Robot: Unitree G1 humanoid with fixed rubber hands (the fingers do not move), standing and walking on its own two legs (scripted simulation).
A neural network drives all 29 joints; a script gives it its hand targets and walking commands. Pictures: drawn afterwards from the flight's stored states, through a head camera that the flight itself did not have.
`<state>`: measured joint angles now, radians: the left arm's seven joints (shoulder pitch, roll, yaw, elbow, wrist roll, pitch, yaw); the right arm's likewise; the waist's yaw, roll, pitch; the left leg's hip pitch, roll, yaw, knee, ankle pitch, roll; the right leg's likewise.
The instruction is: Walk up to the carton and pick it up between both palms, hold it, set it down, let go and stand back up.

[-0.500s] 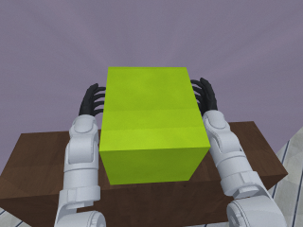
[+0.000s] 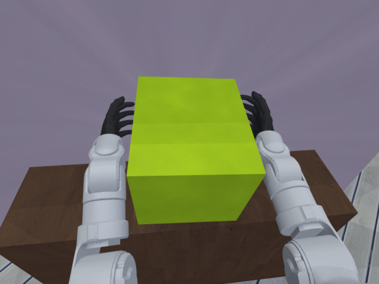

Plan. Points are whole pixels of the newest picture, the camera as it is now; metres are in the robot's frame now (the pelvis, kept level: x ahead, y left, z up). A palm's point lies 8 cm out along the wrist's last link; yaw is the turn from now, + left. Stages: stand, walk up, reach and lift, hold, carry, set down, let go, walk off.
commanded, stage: reach and lift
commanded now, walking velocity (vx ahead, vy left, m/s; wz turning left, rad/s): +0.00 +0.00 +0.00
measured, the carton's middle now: (188, 149) +0.36 +0.01 +0.11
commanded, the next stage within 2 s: hold in 0.10 s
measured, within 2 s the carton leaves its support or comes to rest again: neither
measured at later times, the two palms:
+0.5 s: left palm (110, 133) +0.36 +0.16 +0.17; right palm (262, 127) +0.37 -0.14 +0.17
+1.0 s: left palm (110, 131) +0.36 +0.16 +0.17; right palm (263, 124) +0.37 -0.15 +0.18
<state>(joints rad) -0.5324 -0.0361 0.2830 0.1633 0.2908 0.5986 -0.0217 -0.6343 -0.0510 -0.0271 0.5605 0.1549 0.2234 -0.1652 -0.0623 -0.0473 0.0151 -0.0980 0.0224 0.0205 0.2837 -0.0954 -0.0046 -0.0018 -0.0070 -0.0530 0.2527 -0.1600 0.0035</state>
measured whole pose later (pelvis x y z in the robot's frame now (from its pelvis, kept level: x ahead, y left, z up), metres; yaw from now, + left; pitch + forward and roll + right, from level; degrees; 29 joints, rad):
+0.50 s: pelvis +0.00 +0.00 +0.00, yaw +0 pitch -6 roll -1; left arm -0.51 -0.03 0.27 0.08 0.29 0.65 -0.03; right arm -0.62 -0.06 0.01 0.50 0.20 0.27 -0.18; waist -0.08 -0.04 0.02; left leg -0.08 0.02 0.01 0.29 -0.11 0.00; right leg 0.03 -0.01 -0.06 0.25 -0.17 0.01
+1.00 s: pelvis +0.01 +0.00 +0.00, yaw +0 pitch -7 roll -1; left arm -0.50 -0.04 0.28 0.04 0.30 0.69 -0.03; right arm -0.63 -0.07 0.01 0.48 0.21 0.30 -0.18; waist -0.08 -0.04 0.02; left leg -0.06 0.02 0.01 0.29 -0.11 -0.01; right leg 0.04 -0.01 -0.05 0.24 -0.17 0.00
